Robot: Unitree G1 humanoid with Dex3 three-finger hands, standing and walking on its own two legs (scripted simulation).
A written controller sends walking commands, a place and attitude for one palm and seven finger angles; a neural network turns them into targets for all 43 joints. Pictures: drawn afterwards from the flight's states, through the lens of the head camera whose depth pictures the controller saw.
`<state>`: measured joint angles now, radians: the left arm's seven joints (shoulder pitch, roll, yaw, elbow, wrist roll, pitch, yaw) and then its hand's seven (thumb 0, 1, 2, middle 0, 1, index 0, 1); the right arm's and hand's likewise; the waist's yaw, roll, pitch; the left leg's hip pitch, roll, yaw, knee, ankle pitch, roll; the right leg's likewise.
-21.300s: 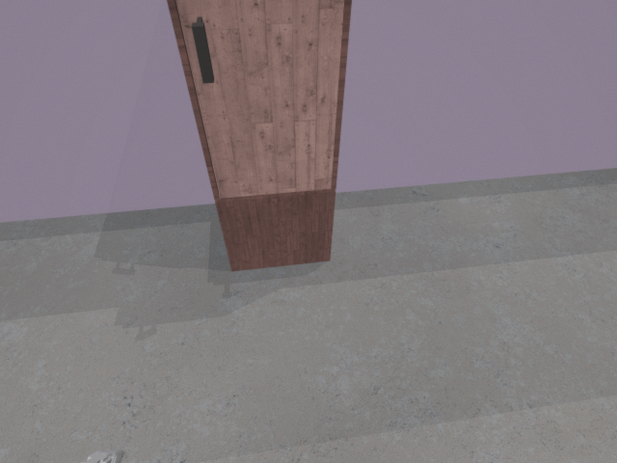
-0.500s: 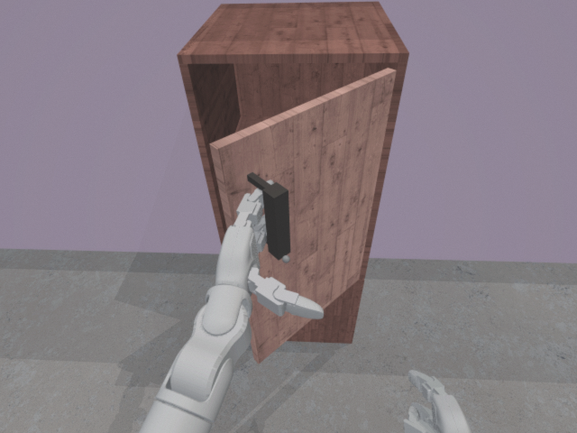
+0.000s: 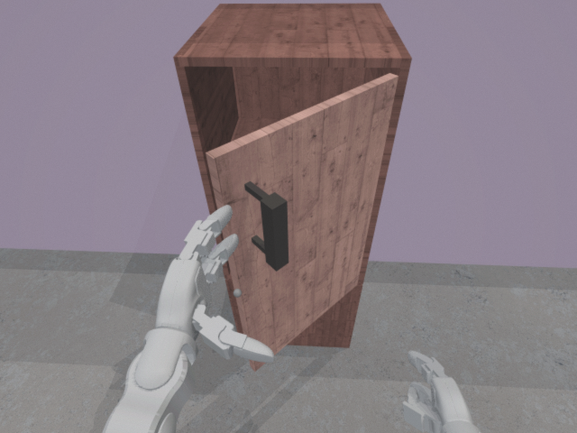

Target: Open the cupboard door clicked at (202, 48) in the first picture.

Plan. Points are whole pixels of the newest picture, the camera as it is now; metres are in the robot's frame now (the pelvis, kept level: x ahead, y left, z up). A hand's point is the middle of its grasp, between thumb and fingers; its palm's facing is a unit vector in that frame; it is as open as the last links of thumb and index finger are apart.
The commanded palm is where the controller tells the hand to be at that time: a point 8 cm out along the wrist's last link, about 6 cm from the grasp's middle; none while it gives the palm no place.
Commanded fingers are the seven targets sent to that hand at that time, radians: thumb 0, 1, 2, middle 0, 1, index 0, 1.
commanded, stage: slide the hand sideways off the handle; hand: left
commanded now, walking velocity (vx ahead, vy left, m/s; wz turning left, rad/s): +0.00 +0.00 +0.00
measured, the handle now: (265, 225) +0.36 +0.07 +0.13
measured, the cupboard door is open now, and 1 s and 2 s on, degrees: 45 45 45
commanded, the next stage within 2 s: draw the hand back to the body in 0.34 s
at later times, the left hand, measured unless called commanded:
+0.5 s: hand (205, 313) +0.22 +0.12 +0.13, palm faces +0.01 -1.00 -0.02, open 16.3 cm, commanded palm +0.18 +0.18 +0.13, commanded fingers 0.00 -0.50 0.30 -0.15 -0.30 -0.15 -0.30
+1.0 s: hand (140, 322) +0.19 +0.18 +0.15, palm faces +0.12 -0.98 -0.15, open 16.0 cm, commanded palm +0.15 +0.23 +0.15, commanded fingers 0.00 -0.19 0.44 -0.16 -0.30 -0.16 -0.30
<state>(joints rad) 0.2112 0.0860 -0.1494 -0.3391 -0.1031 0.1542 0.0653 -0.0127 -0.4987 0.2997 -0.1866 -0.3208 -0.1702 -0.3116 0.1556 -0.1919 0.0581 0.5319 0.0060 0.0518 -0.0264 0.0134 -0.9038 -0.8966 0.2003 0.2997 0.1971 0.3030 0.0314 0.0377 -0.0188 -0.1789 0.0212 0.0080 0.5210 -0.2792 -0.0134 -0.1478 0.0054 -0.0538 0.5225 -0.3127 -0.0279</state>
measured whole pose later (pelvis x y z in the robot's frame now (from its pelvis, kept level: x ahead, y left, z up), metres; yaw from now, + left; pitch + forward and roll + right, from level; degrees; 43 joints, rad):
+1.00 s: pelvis -0.01 +0.00 +0.00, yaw +2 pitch -4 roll -1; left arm 0.38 0.25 0.14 -0.44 -0.20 0.08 -0.10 -0.01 -0.43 0.33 -0.15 -0.30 -0.16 -0.30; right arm 0.20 -0.22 0.06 0.59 0.02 -0.18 -0.09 0.01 -0.90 -0.90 0.20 0.30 0.20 0.30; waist 0.05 0.05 -0.02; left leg -0.20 0.02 -0.02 0.56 -0.29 -0.02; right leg -0.15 0.01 -0.08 0.53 -0.31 -0.03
